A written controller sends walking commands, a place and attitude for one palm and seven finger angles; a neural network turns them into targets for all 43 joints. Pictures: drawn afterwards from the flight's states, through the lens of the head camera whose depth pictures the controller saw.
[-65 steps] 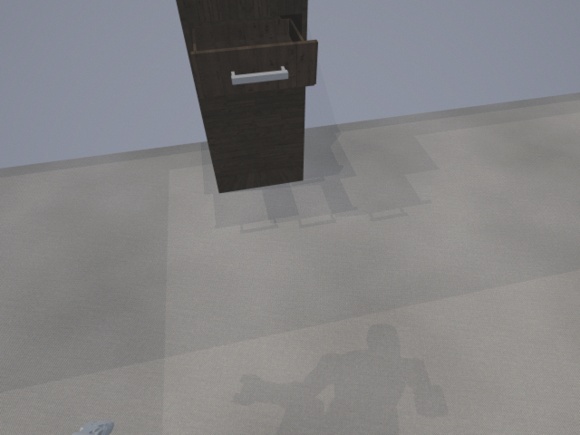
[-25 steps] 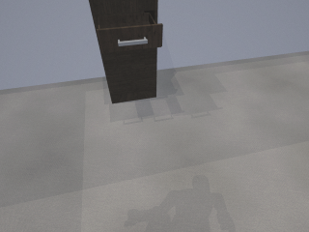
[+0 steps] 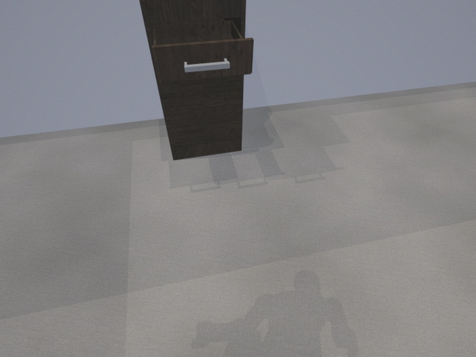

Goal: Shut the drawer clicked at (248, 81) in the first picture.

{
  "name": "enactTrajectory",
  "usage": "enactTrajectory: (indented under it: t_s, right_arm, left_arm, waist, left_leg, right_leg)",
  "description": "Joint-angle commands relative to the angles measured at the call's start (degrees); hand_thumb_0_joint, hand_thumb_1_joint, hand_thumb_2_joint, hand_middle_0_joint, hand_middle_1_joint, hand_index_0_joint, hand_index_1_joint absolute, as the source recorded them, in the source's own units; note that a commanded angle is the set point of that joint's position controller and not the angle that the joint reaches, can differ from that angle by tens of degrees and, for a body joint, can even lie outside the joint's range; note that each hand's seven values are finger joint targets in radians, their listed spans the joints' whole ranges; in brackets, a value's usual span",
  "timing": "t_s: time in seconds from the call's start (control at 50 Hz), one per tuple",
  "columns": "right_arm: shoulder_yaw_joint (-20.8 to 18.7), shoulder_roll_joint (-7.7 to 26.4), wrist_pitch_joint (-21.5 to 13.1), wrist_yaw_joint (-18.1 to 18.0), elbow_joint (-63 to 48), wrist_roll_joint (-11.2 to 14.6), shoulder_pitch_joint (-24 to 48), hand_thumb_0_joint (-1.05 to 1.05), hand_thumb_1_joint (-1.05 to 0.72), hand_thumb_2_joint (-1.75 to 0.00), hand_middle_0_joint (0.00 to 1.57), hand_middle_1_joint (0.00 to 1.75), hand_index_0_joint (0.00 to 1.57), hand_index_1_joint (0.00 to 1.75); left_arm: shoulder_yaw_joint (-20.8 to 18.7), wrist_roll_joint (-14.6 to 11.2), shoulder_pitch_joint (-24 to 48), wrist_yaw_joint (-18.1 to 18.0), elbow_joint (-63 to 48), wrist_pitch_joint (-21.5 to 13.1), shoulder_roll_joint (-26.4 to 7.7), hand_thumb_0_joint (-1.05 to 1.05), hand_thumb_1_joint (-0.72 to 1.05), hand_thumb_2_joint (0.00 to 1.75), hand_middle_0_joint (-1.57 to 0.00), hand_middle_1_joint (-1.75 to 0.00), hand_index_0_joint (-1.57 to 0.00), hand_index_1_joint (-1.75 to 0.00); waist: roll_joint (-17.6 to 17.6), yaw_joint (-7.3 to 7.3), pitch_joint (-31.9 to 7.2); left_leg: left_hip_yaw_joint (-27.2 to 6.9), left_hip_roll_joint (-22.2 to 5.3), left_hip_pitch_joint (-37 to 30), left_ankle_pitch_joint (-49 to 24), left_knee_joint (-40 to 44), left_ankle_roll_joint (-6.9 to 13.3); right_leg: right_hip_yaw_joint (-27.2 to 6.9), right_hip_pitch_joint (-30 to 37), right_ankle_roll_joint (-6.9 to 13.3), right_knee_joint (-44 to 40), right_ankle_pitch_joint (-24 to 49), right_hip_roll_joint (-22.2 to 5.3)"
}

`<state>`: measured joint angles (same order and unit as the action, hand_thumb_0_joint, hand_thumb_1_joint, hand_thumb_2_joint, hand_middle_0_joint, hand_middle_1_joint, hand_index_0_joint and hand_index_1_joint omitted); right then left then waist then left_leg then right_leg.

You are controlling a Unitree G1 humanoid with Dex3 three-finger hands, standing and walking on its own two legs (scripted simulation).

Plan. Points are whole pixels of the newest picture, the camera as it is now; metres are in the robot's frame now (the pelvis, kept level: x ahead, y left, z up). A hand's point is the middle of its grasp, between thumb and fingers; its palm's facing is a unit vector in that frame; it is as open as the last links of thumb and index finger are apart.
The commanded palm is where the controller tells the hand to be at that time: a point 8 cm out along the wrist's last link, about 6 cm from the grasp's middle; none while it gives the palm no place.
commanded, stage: look at it before walking up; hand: left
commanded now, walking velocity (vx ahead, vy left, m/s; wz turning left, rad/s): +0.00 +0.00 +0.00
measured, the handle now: (206, 64) +1.12 +0.19 -0.05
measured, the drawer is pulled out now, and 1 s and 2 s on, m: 0.24 0.24 0.24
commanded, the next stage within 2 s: walk to a spot facing it in 0.14 s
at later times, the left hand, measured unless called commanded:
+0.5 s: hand out of the picture +0.05 +0.21 -0.18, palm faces -0.07 -0.97 -0.24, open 7.4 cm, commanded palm none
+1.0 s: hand out of the picture +0.16 +0.13 -0.18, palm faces -0.16 -0.97 -0.17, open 7.4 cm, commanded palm none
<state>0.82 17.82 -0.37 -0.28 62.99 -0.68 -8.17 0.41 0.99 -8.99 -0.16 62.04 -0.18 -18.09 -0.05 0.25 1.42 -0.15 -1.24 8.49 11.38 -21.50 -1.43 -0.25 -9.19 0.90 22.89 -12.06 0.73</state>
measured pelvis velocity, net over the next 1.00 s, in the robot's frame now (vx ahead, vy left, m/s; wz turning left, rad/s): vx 0.19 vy -0.05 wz -0.28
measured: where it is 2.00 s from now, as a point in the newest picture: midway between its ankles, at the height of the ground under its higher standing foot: (284, 291)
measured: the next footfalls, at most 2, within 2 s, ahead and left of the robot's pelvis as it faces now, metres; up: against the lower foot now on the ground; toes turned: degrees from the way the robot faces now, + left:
left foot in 1.10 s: +0.43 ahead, +0.03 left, +0.00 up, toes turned -12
right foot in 1.54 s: +0.45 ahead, -0.25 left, +0.00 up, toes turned -37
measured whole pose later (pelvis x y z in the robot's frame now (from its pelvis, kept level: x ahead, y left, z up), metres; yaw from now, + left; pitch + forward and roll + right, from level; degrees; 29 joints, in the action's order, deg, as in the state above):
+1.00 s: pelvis +0.19 -0.05 -0.01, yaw -16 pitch -1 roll -1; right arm -2.7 8.9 -1.0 1.8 56.5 -1.0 -7.1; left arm -2.0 1.8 -26.8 -1.2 63.7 -4.0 -6.9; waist 0.4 2.9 1.7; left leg 4.4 -6.3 33.5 9.5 -45.8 -1.3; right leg -1.7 3.6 3.3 17.2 -19.6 3.6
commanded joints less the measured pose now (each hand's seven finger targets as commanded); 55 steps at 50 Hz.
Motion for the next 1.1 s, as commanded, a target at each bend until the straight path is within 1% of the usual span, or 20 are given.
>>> enactTrajectory:
  t_s: [0.0, 0.22, 0.26, 0.36, 0.42, 0.48, 0.54, 0.56, 0.58, 0.6, 0.62, 0.66, 0.72, 0.92, 0.96, 1.0, 1.02, 1.04, 1.06, 1.08]
  right_arm:
    - [-2.4, 10.8, -1.4, -0.5, -3.1, 0.1, 1.8, 0.00, -0.90, -0.90, 0.20, 0.30, 0.20, 0.30]
    - [-2.3, 10.9, -1.5, -0.6, -2.9, 0.1, 2.0, 0.00, -0.90, -0.90, 0.20, 0.30, 0.20, 0.30]
    - [-1.0, 4.7, -0.6, -0.4, -1.3, -0.4, -1.6, 0.00, -0.90, -0.90, 0.20, 0.30, 0.20, 0.30]
    - [-2.9, 5.7, -0.2, -0.3, -3.4, -0.8, -5.4, 0.00, -0.90, -0.90, 0.20, 0.30, 0.20, 0.30]
    - [-4.5, 8.0, -1.2, -0.6, -3.9, -0.6, -10.0, 0.00, -0.90, -0.90, 0.20, 0.30, 0.20, 0.30]
    - [-5.5, 7.5, -2.6, -0.7, -4.3, -0.6, -12.4, 0.00, -0.90, -0.90, 0.20, 0.30, 0.20, 0.30]
    - [-5.2, 5.8, -2.9, -0.8, -4.6, -1.0, -8.3, 0.00, -0.90, -0.90, 0.20, 0.30, 0.20, 0.30]
    - [-5.0, 4.7, -2.8, -0.6, -4.9, -0.7, -6.9, 0.00, -0.90, -0.90, 0.20, 0.30, 0.20, 0.30]
    - [-4.0, 0.3, -3.1, 0.1, -7.2, 0.2, -5.6, 0.00, -0.90, -0.90, 0.20, 0.30, 0.20, 0.30]
    - [-3.6, -0.1, -3.6, 0.4, -10.1, 0.0, -0.3, 0.00, -0.90, -0.90, 0.20, 0.30, 0.20, 0.30]
    - [-4.0, -0.1, -3.7, 0.3, -9.9, -0.1, 2.8, 0.00, -0.90, -0.90, 0.20, 0.30, 0.20, 0.30]
    - [-4.2, -1.4, -3.1, 0.5, -8.5, -0.7, 0.8, 0.00, -0.90, -0.90, 0.20, 0.30, 0.20, 0.30]
    - [-4.6, -3.5, -1.9, 1.0, -6.6, -0.9, -3.7, 0.00, -0.90, -0.90, 0.20, 0.30, 0.20, 0.30]
    - [-4.3, -6.2, -2.5, 2.3, -11.8, -0.2, 6.7, 0.00, -0.90, -0.90, 0.20, 0.30, 0.20, 0.30]
    - [-4.3, -6.0, -2.7, 2.3, -11.9, -0.1, 6.8, 0.00, -0.90, -0.90, 0.20, 0.30, 0.20, 0.30]
    - [-4.8, -5.1, -3.2, 1.7, -10.2, -0.2, 0.3, 0.00, -0.90, -0.90, 0.20, 0.30, 0.20, 0.30]
    - [-5.2, -3.7, -3.5, 0.9, -7.8, -0.7, -7.4, 0.00, -0.90, -0.90, 0.20, 0.30, 0.20, 0.30]
    - [-6.1, 0.0, -3.7, 0.1, -5.2, -1.2, -16.8, 0.00, -0.90, -0.90, 0.20, 0.30, 0.20, 0.30]
    - [-7.4, 6.5, -3.9, -0.4, -4.2, -2.0, -22.9, 0.00, -0.90, -0.90, 0.20, 0.30, 0.20, 0.30]
    - [-7.0, 7.0, -3.3, -0.5, -4.8, -0.6, -23.2, 0.00, -0.90, -0.90, 0.20, 0.30, 0.20, 0.30]
  left_arm:
    - [-2.1, -0.3, 1.4, -0.7, -3.5, -1.5, -10.9, 0.00, 0.90, 0.90, -0.20, -0.30, -0.20, -0.30]
    - [-2.1, -0.3, 1.0, -0.7, -3.0, -1.5, -11.0, 0.00, 0.90, 0.90, -0.20, -0.30, -0.20, -0.30]
    - [-1.0, -0.3, -2.7, -0.8, -1.5, -0.4, -4.9, 0.00, 0.90, 0.90, -0.20, -0.30, -0.20, -0.30]
    - [-2.9, 0.3, -5.5, 0.7, -4.3, 0.8, -5.4, 0.00, 0.90, 0.90, -0.20, -0.30, -0.20, -0.30]
    - [-3.4, 0.2, -5.5, 1.4, -7.0, -0.2, -2.2, 0.00, 0.90, 0.90, -0.20, -0.30, -0.20, -0.30]
    - [-4.0, 0.3, -0.6, 2.0, -10.2, -1.0, 0.1, 0.00, 0.90, 0.90, -0.20, -0.30, -0.20, -0.30]
    - [-4.3, 0.4, -8.9, 2.6, -7.2, -1.7, 3.0, 0.00, 0.90, 0.90, -0.20, -0.30, -0.20, -0.30]
    - [-4.8, 0.6, -17.6, 2.3, -4.2, -2.0, 1.7, 0.00, 0.90, 0.90, -0.20, -0.30, -0.20, -0.30]
    - [-6.5, 0.9, -25.9, 1.2, -1.8, -2.9, -5.6, 0.00, 0.90, 0.90, -0.20, -0.30, -0.20, -0.30]
    - [-6.5, -0.3, -30.4, 0.2, -0.8, -3.3, -7.4, 0.00, 0.90, 0.90, -0.20, -0.30, -0.20, -0.30]
    - [-6.0, -0.2, -28.2, -0.3, -1.0, -3.3, -6.0, 0.00, 0.90, 0.90, -0.20, -0.30, -0.20, -0.30]
    - [-4.8, 0.2, -21.1, -0.6, -2.6, -3.5, -1.9, 0.00, 0.90, 0.90, -0.20, -0.30, -0.20, -0.30]
    - [-4.3, 0.5, -17.8, -0.9, -3.0, -4.1, 0.7, 0.00, 0.90, 0.90, -0.20, -0.30, -0.20, -0.30]
    - [-4.2, 0.4, -22.2, -1.7, 0.3, -4.9, 2.1, 0.00, 0.90, 0.90, -0.20, -0.30, -0.20, -0.30]
    - [-4.4, 0.5, -21.8, -1.7, 0.5, -4.7, 1.7, 0.00, 0.90, 0.90, -0.20, -0.30, -0.20, -0.30]
    - [-4.9, 0.5, -19.9, -1.7, 0.2, -4.7, 0.7, 0.00, 0.90, 0.90, -0.20, -0.30, -0.20, -0.30]
    - [-5.0, 0.3, -19.4, -1.7, 0.0, -4.6, 1.0, 0.00, 0.90, 0.90, -0.20, -0.30, -0.20, -0.30]
    - [-5.0, 0.0, -20.0, -1.3, -0.4, -4.6, 2.6, 0.00, 0.90, 0.90, -0.20, -0.30, -0.20, -0.30]
    - [-5.0, -0.8, -23.5, -0.6, -1.6, -4.2, 6.0, 0.00, 0.90, 0.90, -0.20, -0.30, -0.20, -0.30]
    - [-4.3, -0.5, -19.7, -0.4, -3.8, -4.6, 5.9, 0.00, 0.90, 0.90, -0.20, -0.30, -0.20, -0.30]
  waist:
    - [0.7, -0.22, -2.6]
    - [0.3, -0.14, -2.8]
    - [-1.0, -0.20, -2.6]
    - [-1.1, -0.34, 6.6]
    - [7.8, -2.07, 5.9]
    - [9.1, -3.23, 5.7]
    - [5.7, 1.63, 2.4]
    - [0.0, 5.88, -0.6]
    - [-19.5, 8.65, -2.4]
    - [-17.7, 9.50, -1.8]
    - [-9.1, 8.71, 1.8]
    - [-2.4, 4.11, 5.6]
    - [-4.0, 0.55, 4.8]
    - [-5.5, 2.66, 7.1]
    - [-6.9, 2.35, 7.6]
    - [-5.9, -1.05, 4.6]
    - [-4.5, -4.15, 1.6]
    - [0.5, -7.54, -5.0]
    - [16.3, -7.25, -11.6]
    - [11.7, -6.35, -9.3]
  left_leg:
    - [-4.8, -5.7, -0.7, -6.3, 3.5, 2.6]
    - [-4.5, -5.9, -1.5, -7.7, 3.8, 2.5]
    - [-2.1, -5.2, -1.8, 0.1, 1.7, 1.5]
    - [-1.6, -5.5, 4.3, 22.0, -0.3, 3.1]
    - [-10.7, -13.7, -3.1, 25.6, 5.7, 7.8]
    - [-12.5, -22.3, -7.6, 11.6, 8.8, 13.1]
    - [1.1, -17.0, 0.8, -0.2, -2.2, 7.7]
    - [6.2, -12.7, 7.6, -0.1, -15.0, 5.2]
    - [12.6, -5.0, 24.3, 11.1, -34.6, 1.5]
    - [7.8, -2.3, 32.6, 21.5, -44.6, 1.2]
    - [3.0, -4.7, 35.2, 17.4, -48.7, 1.3]
    - [1.1, -7.1, 33.2, 10.2, -48.7, 0.6]
    - [2.6, -7.1, 29.0, 4.6, -43.8, -0.7]
    - [5.4, -5.1, 27.7, -2.5, -24.5, 0.3]
    - [6.0, -3.7, 22.4, -1.4, -20.2, 1.4]
    - [7.7, -1.0, 11.7, -0.3, -15.4, 2.7]
    - [7.1, -0.2, 1.1, -2.3, -11.8, 3.4]
    - [1.5, -5.1, -13.1, -1.2, -9.7, 5.2]
    - [-22.9, -22.9, -22.4, 3.8, -0.9, 11.3]
    - [-32.2, -27.1, -16.5, 8.2, 6.7, 14.2]
  right_leg:
    - [-6.4, -0.2, 0.9, -4.6, 6.0, -6.8]
    - [-6.1, 0.6, 0.8, -4.6, 8.3, -7.1]
    - [-6.8, -0.8, 0.5, -4.4, -0.1, -6.4]
    - [-11.4, -11.6, 3.3, -2.7, -21.9, -3.7]
    - [-4.5, -20.8, 2.4, 12.6, -16.2, 1.8]
    - [0.6, -27.1, 0.5, 25.0, -17.3, -3.0]
    - [5.3, -8.3, 0.6, 12.2, -9.4, -2.5]
    - [5.3, 4.3, 1.2, 5.6, -3.6, -0.7]
    - [-17.4, 15.5, 6.3, -4.0, -8.4, -14.5]
    - [-33.6, 16.9, 11.7, -10.0, -0.9, -22.3]
    - [-32.5, 13.0, 13.6, -9.7, 1.7, -21.9]
    - [-25.4, 4.4, 13.1, -10.4, -0.8, -19.4]
    - [-16.7, -0.1, 11.2, -12.3, 1.9, -15.3]
    - [-9.9, 6.2, 9.1, -11.4, 17.8, -12.1]
    - [-9.3, 5.5, 8.4, -9.9, 21.3, -11.9]
    - [-7.7, 4.3, 7.8, -2.3, 30.4, -10.9]
    - [-6.3, 0.6, 6.6, 7.0, 31.7, -8.8]
    - [-5.1, -6.5, 5.2, 20.6, 23.9, -5.9]
    - [1.5, -18.6, 2.6, 42.1, -9.0, 2.7]
    - [-1.7, -22.8, 3.2, 51.4, -18.4, 2.0]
